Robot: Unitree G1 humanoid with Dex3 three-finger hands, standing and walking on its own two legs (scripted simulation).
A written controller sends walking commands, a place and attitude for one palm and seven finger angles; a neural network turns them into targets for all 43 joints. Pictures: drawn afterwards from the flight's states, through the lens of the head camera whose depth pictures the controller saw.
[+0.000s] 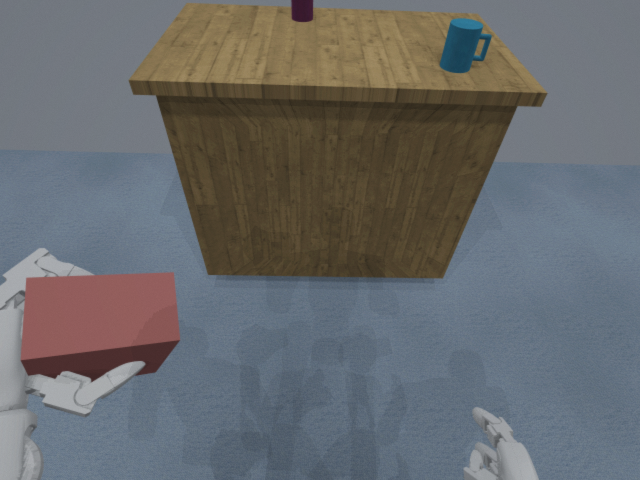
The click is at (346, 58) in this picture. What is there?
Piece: table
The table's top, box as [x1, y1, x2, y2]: [129, 3, 546, 106]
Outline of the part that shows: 129,79 133,94 540,106 546,94 544,89 478,14 313,8 313,19 311,21 297,22 291,19 291,7 186,3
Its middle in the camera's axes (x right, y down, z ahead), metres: +0.04 -0.54 +1.08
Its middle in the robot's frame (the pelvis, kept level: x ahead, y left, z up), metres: +1.18 +0.03 +0.06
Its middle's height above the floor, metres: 0.83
